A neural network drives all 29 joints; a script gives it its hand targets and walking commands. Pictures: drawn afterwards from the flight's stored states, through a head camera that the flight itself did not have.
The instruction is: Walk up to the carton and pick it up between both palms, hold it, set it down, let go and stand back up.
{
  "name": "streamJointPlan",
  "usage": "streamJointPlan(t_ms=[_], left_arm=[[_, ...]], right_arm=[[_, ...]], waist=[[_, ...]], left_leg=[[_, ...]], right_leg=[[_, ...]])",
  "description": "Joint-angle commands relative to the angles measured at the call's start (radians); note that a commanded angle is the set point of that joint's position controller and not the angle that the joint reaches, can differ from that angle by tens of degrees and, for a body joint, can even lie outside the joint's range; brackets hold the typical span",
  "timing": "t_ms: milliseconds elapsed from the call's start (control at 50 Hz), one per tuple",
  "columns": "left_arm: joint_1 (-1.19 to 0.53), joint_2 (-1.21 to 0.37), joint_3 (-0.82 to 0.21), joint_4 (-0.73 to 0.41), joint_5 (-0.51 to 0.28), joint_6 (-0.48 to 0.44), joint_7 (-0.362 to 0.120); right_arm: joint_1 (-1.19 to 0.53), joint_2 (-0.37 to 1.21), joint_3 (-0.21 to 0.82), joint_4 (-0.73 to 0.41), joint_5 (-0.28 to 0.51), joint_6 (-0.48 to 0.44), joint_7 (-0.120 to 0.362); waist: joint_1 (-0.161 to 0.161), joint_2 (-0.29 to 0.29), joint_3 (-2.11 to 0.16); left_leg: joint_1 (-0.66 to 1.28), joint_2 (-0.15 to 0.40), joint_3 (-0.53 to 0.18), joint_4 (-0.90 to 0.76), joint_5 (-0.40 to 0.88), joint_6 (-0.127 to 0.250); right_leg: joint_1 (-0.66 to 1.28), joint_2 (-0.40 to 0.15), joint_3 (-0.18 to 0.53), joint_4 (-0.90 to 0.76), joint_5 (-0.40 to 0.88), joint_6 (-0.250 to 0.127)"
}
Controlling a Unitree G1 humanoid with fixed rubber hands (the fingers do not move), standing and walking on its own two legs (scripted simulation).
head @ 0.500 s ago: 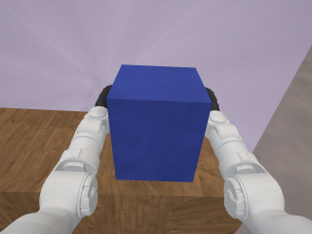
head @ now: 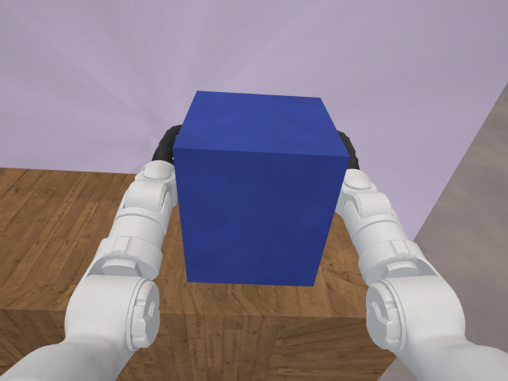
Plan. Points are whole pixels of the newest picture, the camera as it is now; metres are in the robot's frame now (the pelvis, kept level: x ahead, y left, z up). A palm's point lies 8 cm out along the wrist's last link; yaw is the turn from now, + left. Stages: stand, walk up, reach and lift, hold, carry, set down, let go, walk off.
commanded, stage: reach and lift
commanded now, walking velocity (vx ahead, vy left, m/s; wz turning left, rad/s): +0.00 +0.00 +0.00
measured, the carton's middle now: (255, 188) +0.38 +0.02 +0.15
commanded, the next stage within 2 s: hold in 0.08 s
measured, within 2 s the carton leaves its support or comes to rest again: neither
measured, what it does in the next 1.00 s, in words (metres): stands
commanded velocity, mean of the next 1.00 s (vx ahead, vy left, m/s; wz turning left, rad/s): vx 0.00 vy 0.00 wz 0.00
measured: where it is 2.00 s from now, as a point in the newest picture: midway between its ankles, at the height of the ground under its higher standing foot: outside the picture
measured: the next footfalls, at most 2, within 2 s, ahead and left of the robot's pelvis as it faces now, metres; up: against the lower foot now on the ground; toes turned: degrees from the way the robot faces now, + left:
none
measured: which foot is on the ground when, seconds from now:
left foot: down 0.00-1.00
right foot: down 0.00-1.00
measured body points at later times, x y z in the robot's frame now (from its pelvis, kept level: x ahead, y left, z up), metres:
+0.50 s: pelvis -0.01 +0.00 +0.00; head -0.08 +0.03 +0.44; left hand +0.39 +0.17 +0.19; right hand +0.40 -0.13 +0.20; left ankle +0.05 +0.13 -0.74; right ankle +0.03 -0.12 -0.74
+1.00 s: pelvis -0.01 +0.00 +0.00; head -0.09 +0.03 +0.44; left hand +0.38 +0.17 +0.20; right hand +0.39 -0.13 +0.20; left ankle +0.05 +0.13 -0.74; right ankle +0.03 -0.12 -0.74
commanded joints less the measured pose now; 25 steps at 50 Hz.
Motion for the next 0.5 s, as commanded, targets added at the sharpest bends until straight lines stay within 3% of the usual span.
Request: streamJointPlan(t_ms=[0,20,40,60,80,100,120,140,160,180,200,220,240,260,300,320,340,380,400,420,460,480], left_arm=[[-0.735,-0.799,-0.270,-0.438,-0.052,-0.018,-0.181],[-0.718,-0.795,-0.254,-0.446,-0.030,-0.010,-0.184],[-0.702,-0.795,-0.261,-0.431,-0.044,-0.003,-0.178],[-0.698,-0.807,-0.292,-0.463,-0.066,-0.004,-0.181],[-0.658,-0.797,-0.278,-0.452,-0.055,0.010,-0.186],[-0.703,-0.796,-0.284,-0.486,-0.060,0.004,-0.183],[-0.659,-0.772,-0.259,-0.447,-0.023,0.018,-0.188],[-0.693,-0.752,-0.224,-0.440,-0.019,0.016,-0.192],[-0.700,-0.765,-0.238,-0.443,-0.024,0.025,-0.196],[-0.712,-0.769,-0.216,-0.398,-0.025,0.026,-0.198],[-0.729,-0.786,-0.247,-0.463,-0.043,0.022,-0.195],[-0.704,-0.771,-0.256,-0.447,-0.049,0.029,-0.198],[-0.735,-0.782,-0.241,-0.427,-0.041,0.027,-0.195],[-0.747,-0.761,-0.237,-0.437,-0.034,0.024,-0.194],[-0.753,-0.803,-0.282,-0.499,-0.069,0.026,-0.189],[-0.728,-0.790,-0.254,-0.470,-0.031,0.024,-0.189],[-0.753,-0.796,-0.282,-0.501,-0.058,0.024,-0.181],[-0.736,-0.786,-0.274,-0.430,-0.040,0.040,-0.181],[-0.707,-0.812,-0.277,-0.435,-0.053,0.047,-0.181],[-0.707,-0.811,-0.273,-0.425,-0.054,0.045,-0.182],[-0.751,-0.792,-0.258,-0.459,-0.044,0.036,-0.176],[-0.738,-0.802,-0.267,-0.473,-0.042,0.042,-0.176]], right_arm=[[-0.872,0.671,0.311,-0.435,0.164,-0.048,0.124],[-0.879,0.695,0.341,-0.446,0.181,-0.044,0.123],[-0.885,0.667,0.327,-0.485,0.185,-0.033,0.122],[-0.905,0.683,0.363,-0.531,0.195,-0.043,0.118],[-0.861,0.669,0.357,-0.505,0.199,-0.028,0.107],[-0.837,0.680,0.346,-0.449,0.203,-0.017,0.114],[-0.827,0.661,0.335,-0.454,0.184,-0.015,0.111],[-0.816,0.643,0.316,-0.397,0.178,-0.003,0.117],[-0.798,0.635,0.287,-0.370,0.163,-0.001,0.119],[-0.855,0.654,0.285,-0.401,0.151,-0.009,0.127],[-0.844,0.669,0.295,-0.421,0.153,-0.017,0.132],[-0.874,0.646,0.299,-0.452,0.163,-0.013,0.128],[-0.859,0.653,0.288,-0.394,0.158,-0.005,0.133],[-0.861,0.649,0.284,-0.389,0.160,-0.010,0.134],[-0.893,0.666,0.317,-0.492,0.178,-0.017,0.135],[-0.863,0.665,0.312,-0.418,0.170,-0.004,0.135],[-0.877,0.679,0.314,-0.444,0.171,-0.012,0.135],[-0.863,0.635,0.257,-0.401,0.159,-0.004,0.137],[-0.869,0.629,0.251,-0.453,0.162,-0.011,0.139],[-0.886,0.640,0.280,-0.470,0.167,-0.006,0.136],[-0.885,0.647,0.303,-0.438,0.176,-0.002,0.143],[-0.900,0.652,0.302,-0.483,0.177,-0.010,0.142]], waist=[[-0.053,0.105,-0.380],[-0.024,0.095,-0.367],[-0.044,0.063,-0.369],[-0.028,0.065,-0.435],[-0.053,0.068,-0.381],[-0.047,0.102,-0.405],[-0.048,0.067,-0.334],[-0.044,0.062,-0.300],[-0.064,0.086,-0.263],[-0.045,0.052,-0.252],[-0.052,0.066,-0.318],[-0.058,0.070,-0.324],[-0.056,0.088,-0.301],[-0.056,0.084,-0.302],[-0.049,0.095,-0.360],[-0.045,0.071,-0.299],[-0.044,0.089,-0.339],[-0.064,0.114,-0.259],[-0.076,0.114,-0.296],[-0.063,0.075,-0.312],[-0.047,0.083,-0.308],[-0.050,0.073,-0.335]], left_leg=[[0.292,-0.074,-0.035,-0.108,0.233,-0.012],[0.292,-0.074,-0.024,-0.115,0.264,-0.003],[0.299,-0.073,-0.032,-0.119,0.254,-0.006],[0.301,-0.070,-0.038,-0.097,0.304,-0.007],[0.300,-0.075,-0.037,-0.100,0.319,-0.010],[0.307,-0.075,-0.037,-0.101,0.295,-0.019],[0.312,-0.069,-0.038,-0.117,0.270,-0.013],[0.280,-0.071,-0.026,-0.131,0.209,-0.001],[0.274,-0.074,-0.030,-0.149,0.168,-0.008],[0.252,-0.069,-0.023,-0.155,0.130,0.004],[0.289,-0.066,-0.036,-0.150,0.189,-0.006],[0.279,-0.067,-0.031,-0.133,0.221,-0.004],[0.281,-0.065,-0.035,-0.147,0.156,-0.009],[0.261,-0.073,-0.028,-0.146,0.156,-0.004],[0.271,-0.065,-0.035,-0.135,0.208,-0.008],[0.269,-0.062,-0.031,-0.146,0.177,-0.003],[0.284,-0.064,-0.036,-0.138,0.190,-0.010],[0.255,-0.057,-0.034,-0.161,0.102,-0.016],[0.275,-0.058,-0.037,-0.155,0.124,-0.018],[0.260,-0.062,-0.037,-0.151,0.143,-0.010],[0.256,-0.062,-0.039,-0.156,0.114,-0.006],[0.270,-0.054,-0.043,-0.152,0.144,-0.003]], right_leg=[[0.225,0.036,-0.017,-0.171,0.177,0.024],[0.235,0.034,-0.013,-0.169,0.215,0.032],[0.220,0.041,-0.013,-0.180,0.197,0.036],[0.248,0.043,-0.007,-0.155,0.253,0.029],[0.256,0.040,-0.011,-0.168,0.286,0.033],[0.231,0.044,-0.009,-0.169,0.243,0.030],[0.220,0.038,-0.015,-0.180,0.220,0.034],[0.211,0.036,-0.004,-0.189,0.151,0.034],[0.188,0.032,-0.019,-0.192,0.108,0.030],[0.169,0.032,-0.017,-0.198,0.062,0.027],[0.185,0.041,-0.020,-0.187,0.113,0.020],[0.204,0.041,-0.018,-0.186,0.142,0.027],[0.166,0.039,-0.018,-0.195,0.073,0.017],[0.178,0.038,-0.019,-0.195,0.085,0.025],[0.208,0.046,-0.015,-0.174,0.136,0.012],[0.203,0.039,-0.019,-0.190,0.108,0.022],[0.194,0.044,-0.015,-0.184,0.122,0.016],[0.155,0.042,-0.020,-0.194,0.030,0.007],[0.156,0.040,-0.021,-0.198,0.055,0.005],[0.182,0.046,-0.022,-0.200,0.069,0.009],[0.177,0.043,-0.016,-0.195,0.049,0.009],[0.180,0.046,-0.024,-0.183,0.070,0.007]])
